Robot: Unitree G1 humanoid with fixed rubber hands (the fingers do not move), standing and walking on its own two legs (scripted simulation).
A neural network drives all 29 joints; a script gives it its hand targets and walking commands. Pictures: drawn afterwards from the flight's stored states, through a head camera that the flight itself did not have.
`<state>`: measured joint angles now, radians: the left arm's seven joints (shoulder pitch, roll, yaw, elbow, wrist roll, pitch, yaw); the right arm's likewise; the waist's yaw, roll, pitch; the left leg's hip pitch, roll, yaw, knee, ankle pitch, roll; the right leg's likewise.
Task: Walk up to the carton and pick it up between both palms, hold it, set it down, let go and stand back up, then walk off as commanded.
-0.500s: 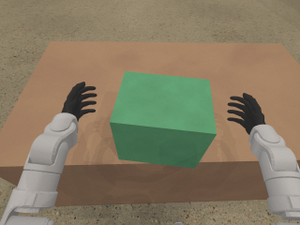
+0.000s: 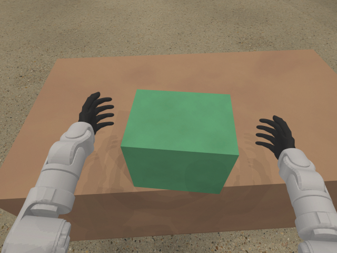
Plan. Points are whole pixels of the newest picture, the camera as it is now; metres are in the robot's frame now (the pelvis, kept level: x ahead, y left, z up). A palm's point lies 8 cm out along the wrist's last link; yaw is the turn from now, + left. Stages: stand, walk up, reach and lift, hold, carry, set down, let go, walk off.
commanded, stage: reach and lift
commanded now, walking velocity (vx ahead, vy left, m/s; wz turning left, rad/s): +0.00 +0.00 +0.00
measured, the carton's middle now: (179, 143) +0.43 -0.03 -0.01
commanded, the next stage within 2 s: none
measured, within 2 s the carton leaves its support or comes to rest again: neither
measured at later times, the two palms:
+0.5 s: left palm (104, 137) +0.42 +0.17 +0.04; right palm (269, 155) +0.37 -0.27 +0.01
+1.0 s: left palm (114, 142) +0.41 +0.15 +0.03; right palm (256, 150) +0.39 -0.24 +0.00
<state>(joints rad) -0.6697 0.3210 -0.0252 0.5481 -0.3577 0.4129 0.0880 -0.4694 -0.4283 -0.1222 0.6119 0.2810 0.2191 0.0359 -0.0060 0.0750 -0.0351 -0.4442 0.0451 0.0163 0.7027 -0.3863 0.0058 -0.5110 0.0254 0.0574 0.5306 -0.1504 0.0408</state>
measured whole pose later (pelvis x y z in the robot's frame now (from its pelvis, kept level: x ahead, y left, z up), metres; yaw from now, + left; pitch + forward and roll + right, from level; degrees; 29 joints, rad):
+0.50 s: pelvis +0.01 +0.00 +0.00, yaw +0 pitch +11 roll -3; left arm -0.67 0.23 -0.10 0.89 -0.36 -0.04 0.07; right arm -0.49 -0.35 -0.12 0.85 0.24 -0.11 0.04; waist -0.01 0.08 -0.04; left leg -0.50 0.04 0.02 0.69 -0.39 0.01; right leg -0.57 0.02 0.06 0.53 -0.16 0.04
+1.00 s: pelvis +0.01 +0.00 +0.00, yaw +0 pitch +13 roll -2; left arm -0.68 0.16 -0.10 0.99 -0.35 -0.16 0.08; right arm -0.57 -0.27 -0.12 0.92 0.23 -0.14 -0.01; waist -0.01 0.09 -0.07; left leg -0.54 0.03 0.02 0.69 -0.38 0.01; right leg -0.63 0.02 0.06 0.56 -0.16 0.04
